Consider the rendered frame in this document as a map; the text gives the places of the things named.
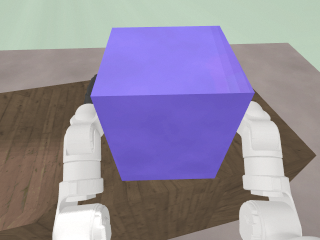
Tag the robot right upper arm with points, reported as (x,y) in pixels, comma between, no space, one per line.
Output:
(269,220)

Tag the robot left forearm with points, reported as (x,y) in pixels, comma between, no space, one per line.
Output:
(81,157)

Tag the pedestal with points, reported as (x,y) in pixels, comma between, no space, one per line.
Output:
(33,124)

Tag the carton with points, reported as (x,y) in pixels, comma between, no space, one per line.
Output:
(170,100)

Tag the robot left hand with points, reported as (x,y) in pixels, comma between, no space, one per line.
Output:
(88,99)

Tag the robot left upper arm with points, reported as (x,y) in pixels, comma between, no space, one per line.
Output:
(83,222)

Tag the robot right forearm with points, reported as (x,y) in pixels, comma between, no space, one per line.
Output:
(262,153)

